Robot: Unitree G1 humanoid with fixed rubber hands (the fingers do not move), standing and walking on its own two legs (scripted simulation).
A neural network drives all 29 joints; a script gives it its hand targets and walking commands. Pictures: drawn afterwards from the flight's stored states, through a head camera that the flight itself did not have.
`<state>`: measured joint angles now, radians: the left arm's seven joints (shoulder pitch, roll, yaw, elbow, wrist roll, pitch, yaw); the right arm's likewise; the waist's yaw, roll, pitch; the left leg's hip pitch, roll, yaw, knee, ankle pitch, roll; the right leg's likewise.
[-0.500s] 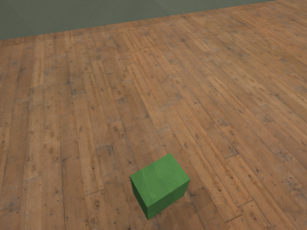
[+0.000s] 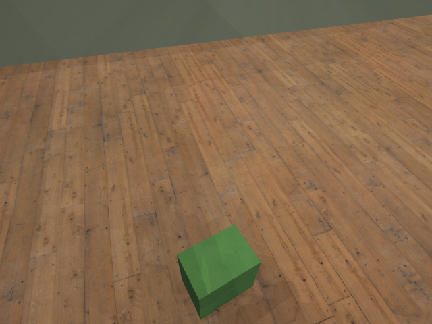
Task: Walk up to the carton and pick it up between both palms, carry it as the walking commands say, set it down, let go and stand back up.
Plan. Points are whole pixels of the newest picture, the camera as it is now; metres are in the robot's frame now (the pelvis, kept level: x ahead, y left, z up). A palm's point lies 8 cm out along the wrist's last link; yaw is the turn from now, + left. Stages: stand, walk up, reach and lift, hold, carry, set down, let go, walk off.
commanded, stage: walk up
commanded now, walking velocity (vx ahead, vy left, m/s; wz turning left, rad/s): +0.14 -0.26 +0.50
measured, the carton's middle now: (217, 271) +0.48 -0.03 -0.65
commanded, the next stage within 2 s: none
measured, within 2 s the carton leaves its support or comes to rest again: neither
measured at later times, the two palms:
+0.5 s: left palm out of the picture -0.01 +0.07 -0.14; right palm (393, 292) +0.22 -0.39 -0.14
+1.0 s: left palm out of the picture +0.02 +0.06 -0.15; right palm (380, 289) +0.23 -0.38 -0.17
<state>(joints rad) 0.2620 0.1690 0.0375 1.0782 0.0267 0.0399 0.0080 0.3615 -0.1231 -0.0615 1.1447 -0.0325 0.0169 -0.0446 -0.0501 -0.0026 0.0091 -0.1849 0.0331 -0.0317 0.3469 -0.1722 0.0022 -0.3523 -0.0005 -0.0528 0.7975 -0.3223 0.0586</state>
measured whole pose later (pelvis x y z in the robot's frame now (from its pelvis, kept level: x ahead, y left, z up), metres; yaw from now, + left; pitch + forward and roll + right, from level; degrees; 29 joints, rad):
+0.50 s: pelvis +0.06 -0.15 -0.01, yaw +14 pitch +1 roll +0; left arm 0.37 0.17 0.02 0.98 0.04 0.00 0.03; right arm 0.15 -0.26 -0.09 0.95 -0.02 0.06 -0.01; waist 0.01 0.03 0.02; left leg -0.51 0.04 0.06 0.98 -0.40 -0.02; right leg -0.15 -0.02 -0.16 0.42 -0.28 -0.03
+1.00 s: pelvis +0.10 -0.17 -0.02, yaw +21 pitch -1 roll +0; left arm 0.28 0.18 0.02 1.00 0.02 0.00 0.06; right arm 0.17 -0.21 -0.08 1.02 0.00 0.07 -0.02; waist 0.02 0.04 0.10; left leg -0.38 -0.01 0.04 0.97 -0.53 -0.02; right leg -0.24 -0.10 -0.13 0.57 -0.29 0.02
